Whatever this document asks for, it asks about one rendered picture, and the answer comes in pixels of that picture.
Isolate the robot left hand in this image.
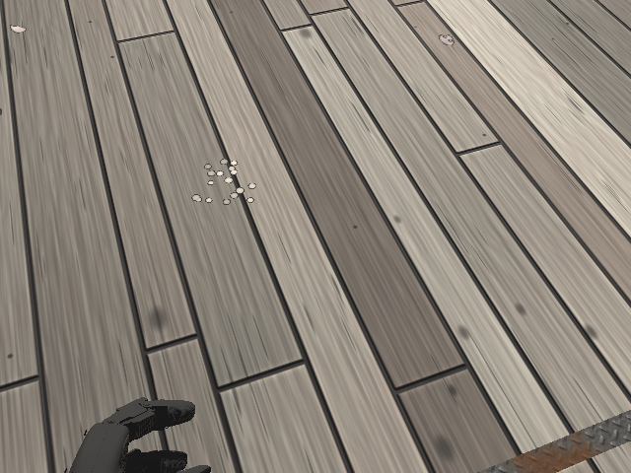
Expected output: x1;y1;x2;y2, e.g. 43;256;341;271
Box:
64;397;211;473

